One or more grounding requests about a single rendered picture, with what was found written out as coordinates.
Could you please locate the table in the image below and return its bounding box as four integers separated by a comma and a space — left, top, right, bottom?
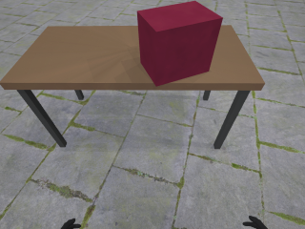
0, 25, 265, 149

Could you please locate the carton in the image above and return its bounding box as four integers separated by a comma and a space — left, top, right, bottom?
137, 1, 223, 87

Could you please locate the robot right hand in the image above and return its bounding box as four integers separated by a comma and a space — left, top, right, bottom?
242, 216, 268, 229

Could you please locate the robot left hand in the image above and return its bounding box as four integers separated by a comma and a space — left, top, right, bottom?
61, 219, 81, 229

